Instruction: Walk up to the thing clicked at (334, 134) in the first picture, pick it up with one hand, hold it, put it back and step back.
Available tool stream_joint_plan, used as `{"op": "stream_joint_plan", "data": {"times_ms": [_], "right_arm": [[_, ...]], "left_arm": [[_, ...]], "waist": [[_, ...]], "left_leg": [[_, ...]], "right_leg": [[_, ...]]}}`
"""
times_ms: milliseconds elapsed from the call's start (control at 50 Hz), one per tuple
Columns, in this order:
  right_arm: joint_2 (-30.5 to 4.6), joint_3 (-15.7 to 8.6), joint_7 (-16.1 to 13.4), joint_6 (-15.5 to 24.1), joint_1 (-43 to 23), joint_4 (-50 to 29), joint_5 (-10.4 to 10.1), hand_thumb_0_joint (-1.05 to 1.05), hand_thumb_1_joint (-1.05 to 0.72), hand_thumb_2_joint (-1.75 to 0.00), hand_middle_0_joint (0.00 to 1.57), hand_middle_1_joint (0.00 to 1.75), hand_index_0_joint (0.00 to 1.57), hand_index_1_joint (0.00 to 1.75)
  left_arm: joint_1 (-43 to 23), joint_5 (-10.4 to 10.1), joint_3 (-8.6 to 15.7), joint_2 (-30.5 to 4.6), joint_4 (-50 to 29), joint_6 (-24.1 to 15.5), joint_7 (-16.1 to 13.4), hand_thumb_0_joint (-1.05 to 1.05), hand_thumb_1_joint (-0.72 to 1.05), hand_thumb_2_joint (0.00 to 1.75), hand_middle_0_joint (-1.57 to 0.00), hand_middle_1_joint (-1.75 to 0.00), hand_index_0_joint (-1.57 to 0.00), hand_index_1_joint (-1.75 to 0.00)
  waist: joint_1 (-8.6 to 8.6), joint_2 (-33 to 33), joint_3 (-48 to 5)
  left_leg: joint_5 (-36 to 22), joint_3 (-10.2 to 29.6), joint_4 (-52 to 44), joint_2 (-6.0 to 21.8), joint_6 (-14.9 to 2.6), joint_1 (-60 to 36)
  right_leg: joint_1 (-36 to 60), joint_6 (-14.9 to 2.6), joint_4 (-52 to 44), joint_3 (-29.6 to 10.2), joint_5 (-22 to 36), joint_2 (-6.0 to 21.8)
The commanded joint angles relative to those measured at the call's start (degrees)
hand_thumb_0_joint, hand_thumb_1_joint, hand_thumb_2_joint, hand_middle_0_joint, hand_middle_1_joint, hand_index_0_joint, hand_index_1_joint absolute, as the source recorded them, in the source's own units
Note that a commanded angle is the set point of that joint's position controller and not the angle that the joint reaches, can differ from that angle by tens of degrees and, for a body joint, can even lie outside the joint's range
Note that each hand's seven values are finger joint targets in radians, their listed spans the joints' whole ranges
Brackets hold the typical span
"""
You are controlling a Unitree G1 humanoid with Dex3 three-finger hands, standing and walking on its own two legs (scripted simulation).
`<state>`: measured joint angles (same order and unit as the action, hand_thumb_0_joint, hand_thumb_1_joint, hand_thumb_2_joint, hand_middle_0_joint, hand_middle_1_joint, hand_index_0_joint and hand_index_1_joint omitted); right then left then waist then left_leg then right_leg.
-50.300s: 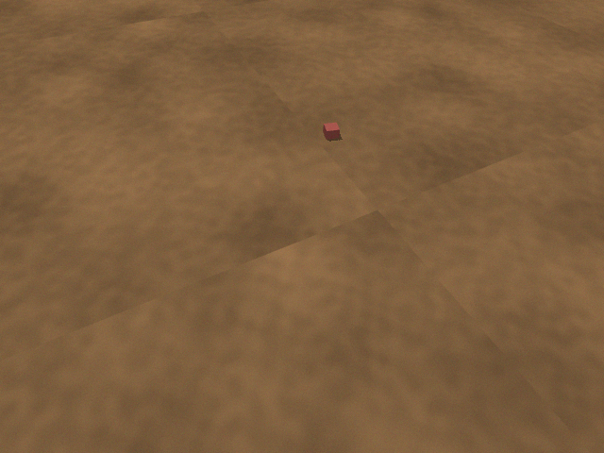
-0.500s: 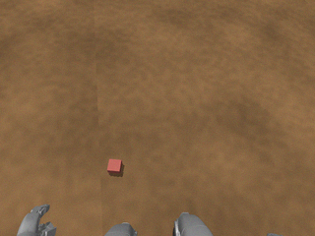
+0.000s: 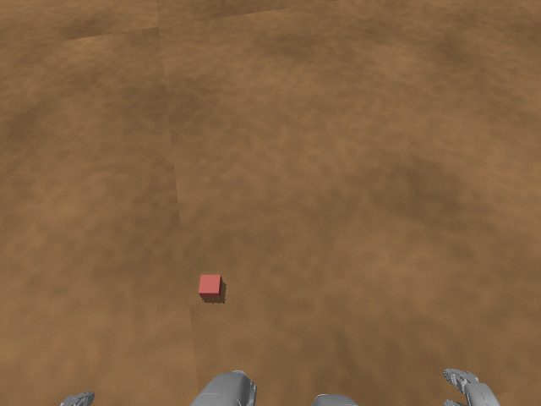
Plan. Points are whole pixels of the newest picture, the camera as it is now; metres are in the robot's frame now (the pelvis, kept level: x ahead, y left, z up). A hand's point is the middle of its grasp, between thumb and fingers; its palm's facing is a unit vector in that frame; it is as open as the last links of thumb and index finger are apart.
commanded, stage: step back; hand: left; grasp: from above
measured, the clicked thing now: (210, 286) +0.55 +0.25 -0.73
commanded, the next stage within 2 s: none
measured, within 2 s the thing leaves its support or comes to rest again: neither
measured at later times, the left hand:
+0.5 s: hand out of the picture -0.06 +0.29 -0.15, palm faces +0.05 -0.93 -0.37, open 7.4 cm
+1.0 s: hand out of the picture -0.20 +0.25 -0.12, palm faces +0.04 -0.89 -0.46, open 7.4 cm
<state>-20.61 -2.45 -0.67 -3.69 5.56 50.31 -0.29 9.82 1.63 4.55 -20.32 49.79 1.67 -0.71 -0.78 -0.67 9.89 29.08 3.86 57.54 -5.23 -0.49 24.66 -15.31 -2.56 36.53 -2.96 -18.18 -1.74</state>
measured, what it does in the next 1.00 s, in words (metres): walks backwards: left foot, then right foot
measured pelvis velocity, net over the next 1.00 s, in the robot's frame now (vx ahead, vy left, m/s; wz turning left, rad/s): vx -0.32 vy -0.03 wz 0.07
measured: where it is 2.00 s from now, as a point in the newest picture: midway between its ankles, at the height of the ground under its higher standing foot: outside the picture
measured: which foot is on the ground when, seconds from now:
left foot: up 0.00-0.22, down 0.24-0.68, up 0.70-1.00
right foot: down 0.00-0.28, up 0.30-0.64, down 0.66-1.00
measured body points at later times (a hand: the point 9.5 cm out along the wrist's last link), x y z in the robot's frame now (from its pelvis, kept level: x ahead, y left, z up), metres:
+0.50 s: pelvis -0.14 +0.01 +0.01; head -0.09 +0.05 +0.45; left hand -0.07 +0.34 -0.13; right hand -0.02 -0.28 -0.09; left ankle -0.10 +0.14 -0.73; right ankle -0.18 -0.14 -0.64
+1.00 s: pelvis -0.32 -0.03 +0.00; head -0.25 -0.05 +0.44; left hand -0.21 +0.29 -0.09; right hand -0.24 -0.35 -0.14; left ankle -0.37 +0.10 -0.70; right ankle -0.24 -0.13 -0.73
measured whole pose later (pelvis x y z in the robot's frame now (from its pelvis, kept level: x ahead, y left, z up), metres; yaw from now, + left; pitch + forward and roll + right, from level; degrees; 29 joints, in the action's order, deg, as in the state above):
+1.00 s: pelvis -0.32 -0.03 +0.00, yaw +4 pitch -1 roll +1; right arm -22.7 -2.6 -1.7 -3.1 12.5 50.3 0.7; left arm 7.2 2.5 4.7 -21.1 43.3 2.2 -1.7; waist 0.4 -1.3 10.2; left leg 29.9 4.9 50.2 -3.8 1.4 18.3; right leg -23.0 -1.9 35.1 1.6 -11.2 1.2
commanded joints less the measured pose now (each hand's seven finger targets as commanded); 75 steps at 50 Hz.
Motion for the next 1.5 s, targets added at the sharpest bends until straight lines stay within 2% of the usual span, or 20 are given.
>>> {"op": "stream_joint_plan", "data": {"times_ms": [0, 140, 220, 280, 360, 500, 620, 660, 680, 700, 760, 900, 1020, 1060, 1100, 1160, 1360, 1400, 1440, 1480], "right_arm": [[-11.1, -2.9, -0.7, 1.7, 3.6, -2.6, -0.2, 0.00, -0.90, -0.90, 0.20, 0.30, 0.20, 0.30], [-10.4, -2.2, -1.1, 2.9, 4.1, -5.2, 0.5, 0.00, -0.90, -0.90, 0.20, 0.30, 0.20, 0.30], [-11.4, -3.7, -1.0, 3.6, 9.1, -3.0, 2.1, 0.00, -0.90, -0.90, 0.20, 0.30, 0.20, 0.30], [-22.9, -5.9, -0.2, 3.3, 4.2, -5.2, 2.8, 0.00, -0.90, -0.90, 0.20, 0.30, 0.20, 0.30], [-14.3, -3.6, -0.9, 3.9, -3.2, -6.8, 2.7, 0.00, -0.90, -0.90, 0.20, 0.30, 0.20, 0.30], [-14.3, -4.3, -1.3, 3.7, 4.3, -6.8, 1.7, 0.00, -0.90, -0.90, 0.20, 0.30, 0.20, 0.30], [-16.5, -4.7, -0.7, 1.5, -1.2, -8.9, 1.2, 0.00, -0.90, -0.90, 0.20, 0.30, 0.20, 0.30], [-10.9, -3.1, -0.6, 1.2, -0.1, -10.2, 0.2, 0.00, -0.90, -0.90, 0.20, 0.30, 0.20, 0.30], [-11.8, -3.8, -1.7, 1.2, -2.9, -10.6, 0.4, 0.00, -0.90, -0.90, 0.20, 0.30, 0.20, 0.30], [-14.1, -4.9, -2.0, 1.2, -2.1, -9.4, 0.5, 0.00, -0.90, -0.90, 0.20, 0.30, 0.20, 0.30], [-12.3, -3.7, -1.2, 1.4, 5.1, -5.1, 0.0, 0.00, -0.90, -0.90, 0.20, 0.30, 0.20, 0.30], [-10.4, -2.4, -1.7, 2.6, 4.4, -6.1, 1.2, 0.00, -0.90, -0.90, 0.20, 0.30, 0.20, 0.30], [-11.2, -3.7, -1.0, 2.9, 14.3, -1.9, 1.8, 0.00, -0.90, -0.90, 0.20, 0.30, 0.20, 0.30], [-18.9, -5.5, -0.8, 2.4, 10.3, -3.5, 3.2, 0.00, -0.90, -0.90, 0.20, 0.30, 0.20, 0.30], [-22.4, -5.9, -0.9, 3.1, 2.2, -6.1, 3.0, 0.00, -0.90, -0.90, 0.20, 0.30, 0.20, 0.30], [-14.6, -3.3, -1.2, 3.1, -2.9, -7.1, 3.5, 0.00, -0.90, -0.90, 0.20, 0.30, 0.20, 0.30], [-15.0, -4.0, 0.4, 0.6, 2.0, -4.5, 1.9, 0.00, -0.90, -0.90, 0.20, 0.30, 0.20, 0.30], [-8.9, -2.0, 0.6, 1.0, 3.4, -6.1, 1.5, 0.00, -0.90, -0.90, 0.20, 0.30, 0.20, 0.30], [-14.1, -4.4, -0.3, 1.1, -2.1, -5.6, 1.8, 0.00, -0.90, -0.90, 0.20, 0.30, 0.20, 0.30], [-13.2, -4.0, 0.4, 1.6, 0.0, -2.8, 1.1, 0.00, -0.90, -0.90, 0.20, 0.30, 0.20, 0.30]], "left_arm": [[-5.2, 0.0, 3.9, -13.1, -7.5, -2.0, -1.3, 0.00, 0.90, 0.90, -0.20, -0.30, -0.20, -0.30], [0.8, 0.7, 3.5, -13.5, -8.8, -0.8, -1.7, 0.00, 0.90, 0.90, -0.20, -0.30, -0.20, -0.30], [-1.2, -0.9, 2.9, -13.6, -10.1, 0.8, -0.7, 0.00, 0.90, 0.90, -0.20, -0.30, -0.20, -0.30], [-5.7, -0.5, 3.8, -13.1, -10.6, 0.9, -1.7, 0.00, 0.90, 0.90, -0.20, -0.30, -0.20, -0.30], [2.7, -1.5, 3.7, -12.1, -6.9, 1.1, -0.6, 0.00, 0.90, 0.90, -0.20, -0.30, -0.20, -0.30], [2.2, -0.6, 3.1, -10.9, -7.8, 0.0, -0.4, 0.00, 0.90, 0.90, -0.20, -0.30, -0.20, -0.30], [11.9, -0.3, 3.6, -11.2, -1.9, -0.6, 0.1, 0.00, 0.90, 0.90, -0.20, -0.30, -0.20, -0.30], [10.2, 1.3, 5.5, -18.4, -3.3, -1.1, 0.2, 0.00, 0.90, 0.90, -0.20, -0.30, -0.20, -0.30], [5.2, 1.3, 6.5, -24.5, -6.2, -0.7, 0.2, 0.00, 0.90, 0.90, -0.20, -0.30, -0.20, -0.30], [0.6, 0.8, 6.2, -23.7, -7.8, -0.9, -0.2, 0.00, 0.90, 0.90, -0.20, -0.30, -0.20, -0.30], [-6.8, 0.8, 4.5, -15.3, -8.9, -1.2, -0.6, 0.00, 0.90, 0.90, -0.20, -0.30, -0.20, -0.30], [3.0, 1.1, 4.1, -13.4, -8.8, -0.5, -1.7, 0.00, 0.90, 0.90, -0.20, -0.30, -0.20, -0.30], [-2.1, -0.4, 3.1, -14.5, -10.6, 1.1, -1.3, 0.00, 0.90, 0.90, -0.20, -0.30, -0.20, -0.30], [-2.2, -0.9, 2.0, -10.3, -11.4, 1.2, -1.0, 0.00, 0.90, 0.90, -0.20, -0.30, -0.20, -0.30], [-5.6, -0.5, 3.7, -14.6, -10.5, 1.2, -1.7, 0.00, 0.90, 0.90, -0.20, -0.30, -0.20, -0.30], [-0.5, -1.5, 3.6, -12.7, -6.8, 1.6, -0.8, 0.00, 0.90, 0.90, -0.20, -0.30, -0.20, -0.30], [8.1, 0.0, 2.2, -10.7, 1.0, -3.5, -0.9, 0.00, 0.90, 0.90, -0.20, -0.30, -0.20, -0.30], [6.8, 1.6, 4.0, -17.9, 1.1, -4.2, -1.1, 0.00, 0.90, 0.90, -0.20, -0.30, -0.20, -0.30], [-1.6, 1.6, 4.6, -23.1, -2.2, -3.8, -1.3, 0.00, 0.90, 0.90, -0.20, -0.30, -0.20, -0.30], [-4.8, 1.0, 2.8, -16.3, -2.2, -4.6, -1.2, 0.00, 0.90, 0.90, -0.20, -0.30, -0.20, -0.30]], "waist": [[1.50, 5.9, -7.8], [-1.75, 11.8, -15.6], [1.00, 9.6, -16.4], [4.46, -13.8, -10.2], [-2.18, -7.3, -8.1], [2.93, -9.2, -13.1], [-1.37, -10.6, -16.1], [-0.68, 9.6, -12.0], [-3.81, 17.3, -8.6], [-2.08, 15.9, -3.9], [3.48, 7.8, -4.6], [-3.05, 11.5, -12.3], [1.53, 8.7, -17.2], [0.71, -10.2, -13.6], [1.84, -13.0, -8.3], [-2.39, -5.2, -6.6], [0.20, -9.2, -15.9], [0.69, 8.6, -12.4], [-2.11, 11.4, -4.3], [1.39, 3.9, -1.5]], "left_leg": [[-0.7, 6.7, 13.0, -3.5, 0.74, 1.3], [0.3, 1.3, -16.4, 4.3, 1.41, 0.8], [-21.9, -0.7, -36.7, 5.2, -0.64, -14.6], [-29.0, 28.0, -40.7, 29.4, -16.95, -4.9], [-34.9, 8.6, -35.8, 17.4, -9.79, -10.8], [-41.8, 8.4, -29.7, 19.7, -14.75, -25.4], [-26.5, 5.1, -24.9, 16.0, -8.73, -11.1], [-3.8, 1.6, -10.8, 3.6, -1.62, 8.5], [6.7, 3.4, 2.9, -0.6, 0.49, 5.4], [5.7, 6.7, 9.8, 2.2, 0.89, 0.7], [-3.1, 7.0, 13.5, -2.9, 0.16, 2.5], [3.0, 2.6, -2.8, 0.7, 2.51, 6.7], [-16.8, -3.8, -34.9, 3.4, -1.26, -13.2], [-25.6, 20.4, -38.2, 20.7, -8.84, -18.1], [-26.4, 28.6, -41.1, 31.2, -19.57, 1.1], [-31.8, 8.5, -36.5, 18.2, -11.86, -1.7], [-20.8, 2.7, -22.0, 13.9, -8.43, -16.5], [-1.9, 0.1, -11.5, 4.6, -2.12, 7.9], [2.2, 8.3, -1.2, 7.0, 0.65, -2.8], [-4.8, 6.9, -1.8, 3.8, 0.37, -1.5]], "right_leg": [[-0.2, -9.06, -13.4, -11.2, 27.5, 13.4], [18.1, -9.55, -6.5, -11.2, 34.7, 15.2], [5.8, -3.93, 0.6, -7.8, 25.1, 10.6], [-8.4, 1.94, 26.5, -7.3, -21.0, -4.0], [-13.9, 1.17, 36.4, -9.3, -8.5, -5.6], [-13.2, 5.41, 19.0, -4.3, -11.9, -1.6], [7.0, 1.55, -12.2, 2.9, 3.8, 0.4], [9.5, -3.49, -16.4, -20.9, 1.3, 13.9], [-6.6, -13.25, -21.0, -31.5, 0.9, 24.9], [-17.1, -14.80, -23.8, -33.5, -1.8, 26.8], [-8.1, -7.18, -14.6, -9.6, 15.2, 13.2], [15.2, -10.02, -9.6, -11.1, 26.1, 16.0], [7.1, -4.86, -2.0, -8.3, 21.8, 14.4], [-13.7, 0.95, 12.2, 0.1, -4.7, 1.4], [-7.0, 2.04, 32.5, -7.4, -18.7, -0.1], [-9.2, 1.48, 38.2, -7.9, -9.5, -4.5], [6.2, 2.10, -21.1, 4.8, 2.0, -0.5], [14.8, -2.41, -19.2, -20.7, -0.7, 13.3], [-14.4, -13.34, -24.1, -32.5, -16.8, 26.5], [-7.8, -8.21, -18.6, -14.9, -0.7, 16.5]]}}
